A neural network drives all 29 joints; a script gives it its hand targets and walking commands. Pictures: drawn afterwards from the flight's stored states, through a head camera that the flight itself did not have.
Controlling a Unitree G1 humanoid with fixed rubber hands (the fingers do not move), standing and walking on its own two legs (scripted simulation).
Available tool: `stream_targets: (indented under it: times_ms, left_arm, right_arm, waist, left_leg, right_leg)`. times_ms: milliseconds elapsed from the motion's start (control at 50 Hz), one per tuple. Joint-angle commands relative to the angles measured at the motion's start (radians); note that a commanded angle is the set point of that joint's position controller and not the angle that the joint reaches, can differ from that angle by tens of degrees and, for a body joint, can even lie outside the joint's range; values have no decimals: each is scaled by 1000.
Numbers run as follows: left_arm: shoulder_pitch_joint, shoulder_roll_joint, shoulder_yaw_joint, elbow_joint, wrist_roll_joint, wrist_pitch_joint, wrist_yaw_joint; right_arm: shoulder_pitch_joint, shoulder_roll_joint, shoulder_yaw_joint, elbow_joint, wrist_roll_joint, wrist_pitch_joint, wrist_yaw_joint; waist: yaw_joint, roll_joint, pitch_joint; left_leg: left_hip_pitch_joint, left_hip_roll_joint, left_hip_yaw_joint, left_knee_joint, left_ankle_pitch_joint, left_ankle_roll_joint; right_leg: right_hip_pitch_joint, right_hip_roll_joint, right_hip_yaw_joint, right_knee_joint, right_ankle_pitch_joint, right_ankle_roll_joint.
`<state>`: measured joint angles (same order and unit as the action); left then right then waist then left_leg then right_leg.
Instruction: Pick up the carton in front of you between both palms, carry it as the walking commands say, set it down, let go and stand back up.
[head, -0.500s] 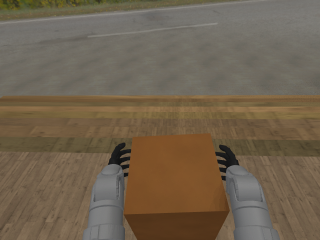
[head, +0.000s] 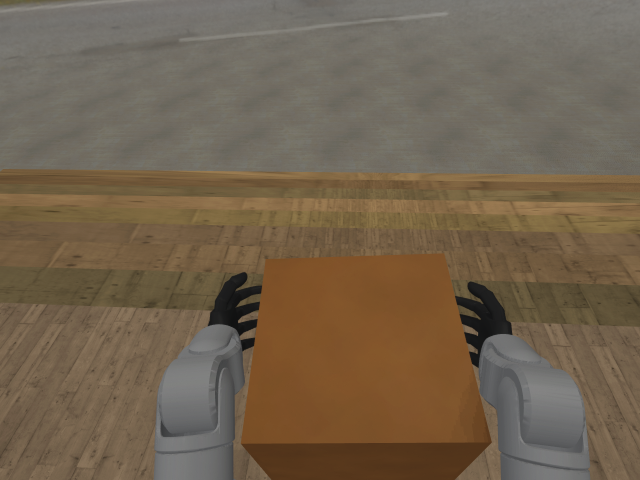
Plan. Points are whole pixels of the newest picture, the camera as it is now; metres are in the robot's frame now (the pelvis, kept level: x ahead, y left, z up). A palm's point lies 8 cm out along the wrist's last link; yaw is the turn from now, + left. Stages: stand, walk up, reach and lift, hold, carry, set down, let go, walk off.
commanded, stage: carry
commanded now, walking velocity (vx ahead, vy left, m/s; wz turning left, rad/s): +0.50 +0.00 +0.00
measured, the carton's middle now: (357, 381) +0.26 -0.01 +0.01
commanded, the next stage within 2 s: none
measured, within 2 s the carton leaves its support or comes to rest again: neither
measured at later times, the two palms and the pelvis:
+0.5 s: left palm (226, 187) +0.58 +0.19 +0.08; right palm (402, 191) +0.55 -0.11 +0.08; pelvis +0.29 +0.06 +0.01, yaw -3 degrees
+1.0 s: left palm (258, 91) +0.96 +0.17 +0.09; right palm (381, 86) +0.98 -0.13 +0.08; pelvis +0.60 -0.01 +0.00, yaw +1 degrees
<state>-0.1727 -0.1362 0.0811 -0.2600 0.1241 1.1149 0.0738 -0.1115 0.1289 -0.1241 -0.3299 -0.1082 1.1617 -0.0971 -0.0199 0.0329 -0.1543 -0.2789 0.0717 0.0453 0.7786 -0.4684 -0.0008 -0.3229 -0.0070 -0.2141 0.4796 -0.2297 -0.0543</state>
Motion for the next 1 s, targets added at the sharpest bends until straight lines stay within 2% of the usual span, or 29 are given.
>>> stream_targets:
  times_ms: [0, 20, 40, 100, 140, 200, 240, 260, 280, 300, 320, 340, 380, 400, 440, 520, 580, 680, 720, 740, 760, 780, 800, 820, 840, 860, 880, 920, 980]
  left_arm:
    - [-380, -901, -650, -80, -364, 66, -214]
    - [-416, -900, -655, -96, -381, 76, -212]
    - [-436, -896, -665, -106, -397, 85, -212]
    - [-422, -878, -673, -83, -430, 107, -224]
    - [-410, -865, -671, -59, -440, 117, -235]
    - [-423, -859, -666, -44, -444, 124, -248]
    - [-448, -860, -668, -53, -445, 126, -251]
    - [-449, -858, -669, -59, -443, 128, -252]
    - [-450, -848, -667, -63, -439, 129, -252]
    - [-471, -839, -668, -76, -437, 134, -253]
    - [-487, -861, -680, -83, -444, 140, -254]
    - [-486, -883, -682, -78, -441, 131, -256]
    - [-481, -928, -689, -97, -434, 107, -258]
    - [-453, -942, -691, -97, -419, 94, -254]
    - [-435, -971, -706, -86, -408, 71, -245]
    - [-417, -921, -711, -67, -373, 40, -218]
    - [-501, -842, -707, -60, -372, 41, -202]
    - [-679, -734, -652, 56, -387, 70, -185]
    - [-744, -725, -615, 113, -401, 80, -183]
    - [-768, -730, -593, 150, -408, 83, -184]
    - [-781, -727, -566, 191, -414, 84, -185]
    - [-808, -731, -546, 217, -417, 86, -189]
    - [-852, -728, -530, 248, -423, 84, -193]
    - [-892, -781, -538, 276, -456, 83, -198]
    - [-964, -831, -548, 257, -488, 74, -207]
    - [-1039, -888, -562, 247, -515, 65, -217]
    - [-1114, -939, -573, 234, -541, 56, -225]
    - [-1189, -999, -577, 236, -571, 41, -231]
    - [-1165, -1023, -553, 280, -562, 32, -233]
  right_arm:
    - [-614, 851, 758, -124, 457, 39, 286]
    - [-614, 852, 752, -117, 461, 44, 285]
    - [-603, 850, 744, -106, 461, 48, 280]
    - [-539, 842, 715, -57, 424, 59, 257]
    - [-504, 841, 698, -25, 393, 65, 244]
    - [-518, 845, 686, -20, 373, 69, 236]
    - [-535, 854, 682, -25, 373, 69, 237]
    - [-528, 854, 676, -21, 371, 69, 238]
    - [-520, 853, 672, -18, 367, 68, 240]
    - [-511, 841, 665, -7, 357, 67, 241]
    - [-512, 855, 662, 14, 359, 60, 242]
    - [-528, 886, 678, -19, 374, 56, 246]
    - [-558, 954, 710, -65, 392, 36, 253]
    - [-560, 978, 724, -79, 399, 26, 258]
    - [-584, 974, 746, -97, 422, 12, 266]
    - [-591, 895, 773, -94, 446, -4, 279]
    - [-658, 806, 764, -70, 448, -6, 272]
    - [-811, 705, 702, 70, 432, 12, 240]
    - [-894, 708, 679, 122, 439, 23, 229]
    - [-942, 717, 669, 149, 444, 28, 225]
    - [-975, 729, 661, 173, 447, 33, 221]
    - [-1021, 736, 645, 194, 446, 36, 214]
    - [-1040, 772, 630, 214, 446, 41, 209]
    - [-1081, 782, 607, 238, 444, 39, 204]
    - [-1132, 823, 600, 249, 447, 29, 199]
    - [-1172, 861, 594, 254, 449, 17, 193]
    - [-1205, 892, 588, 260, 447, 6, 186]
    - [-1227, 930, 577, 275, 436, -10, 174]
    - [-1196, 949, 560, 314, 415, -28, 162]
  waist:
    - [45, -127, -108]
    - [44, -90, -110]
    - [43, -92, -105]
    - [40, -137, -101]
    - [42, -163, -78]
    - [44, -207, -43]
    - [28, -187, -65]
    - [18, -158, -108]
    - [2, -106, -171]
    - [-10, 98, -218]
    - [-9, 288, -235]
    - [-2, 185, -224]
    - [0, 32, -219]
    - [4, 5, -218]
    - [5, 51, -224]
    - [2, 89, -174]
    - [-9, 97, -112]
    - [-26, 120, -17]
    - [0, 127, -38]
    - [44, 112, -86]
    - [85, 40, -164]
    - [125, -81, -236]
    - [85, -332, -307]
    - [92, -365, -323]
    - [85, -293, -306]
    - [83, -158, -306]
    - [71, -87, -295]
    - [60, -111, -320]
    - [65, -120, -334]
  left_leg:
    - [-551, 52, -16, 317, -47, 24]
    - [-534, 71, -18, 270, 4, 20]
    - [-498, 74, -4, 192, 59, 11]
    - [-402, 23, 76, 9, 172, -14]
    - [-344, -4, 126, -111, 226, -10]
    - [-221, -37, 179, -232, 340, 8]
    - [-33, -67, 228, -287, 377, 26]
    - [122, -96, 268, -297, 327, 34]
    - [319, -48, 203, -298, 274, 41]
    - [420, 207, -233, -464, 18, 109]
    - [531, 376, -585, -597, 43, 222]
    - [512, 377, -528, -572, 149, 231]
    - [409, 307, -338, -522, 352, 191]
    - [365, 282, -256, -527, 406, 159]
    - [340, 249, -157, -544, 427, 135]
    - [385, 201, -45, -539, 513, 154]
    - [375, 180, 9, -535, 564, 159]
    - [325, 165, 63, -504, 637, 143]
    - [320, 163, 96, -400, 783, 119]
    - [289, 140, 146, -267, 878, 93]
    - [223, 85, 192, -56, 859, 56]
    - [58, 47, 164, 197, 601, 36]
    - [-239, -115, 87, 469, 65, 0]
    - [-375, -142, -30, 641, -54, 21]
    - [-418, -96, -73, 708, -34, 50]
    - [-421, -61, -79, 688, 12, 61]
    - [-403, -37, -82, 621, 62, 65]
    - [-365, -25, -71, 517, 115, 58]
    - [-424, -28, -33, 403, 134, 54]
  right_leg:
    - [494, -434, 620, -265, 10, -191]
    - [458, -405, 543, -294, -38, -159]
    - [424, -371, 456, -324, -41, -126]
    - [400, -285, 273, -319, 111, -83]
    - [376, -256, 190, -295, 207, -70]
    - [312, -240, 124, -263, 264, -43]
    - [247, -221, 58, -133, 343, -15]
    - [194, -188, -1, 3, 396, 7]
    - [85, -155, -19, 185, 331, 32]
    - [-89, -75, -26, 477, 113, 81]
    - [-314, 18, 67, 690, -236, 88]
    - [-372, -56, 176, 804, -247, 56]
    - [-379, -116, 205, 797, -158, 14]
    - [-357, -133, 210, 730, -104, 11]
    - [-324, -118, 172, 643, -55, 16]
    - [-396, -82, 106, 462, 6, 31]
    - [-402, -71, 72, 306, 78, 27]
    - [-303, -37, 26, 153, 174, -14]
    - [-191, -4, 9, 133, 149, -38]
    - [-46, 38, -34, 101, 129, -41]
    - [161, 80, -61, 59, 86, -33]
    - [355, -64, 145, 26, -47, -35]
    - [532, -352, 709, -96, -57, -177]
    - [576, -373, 836, -182, -6, -237]
    - [546, -360, 723, -125, 151, -232]
    - [494, -331, 619, -83, 275, -205]
    - [430, -304, 525, -65, 336, -175]
    - [394, -274, 428, -74, 337, -145]
    - [439, -256, 357, -38, 474, -156]
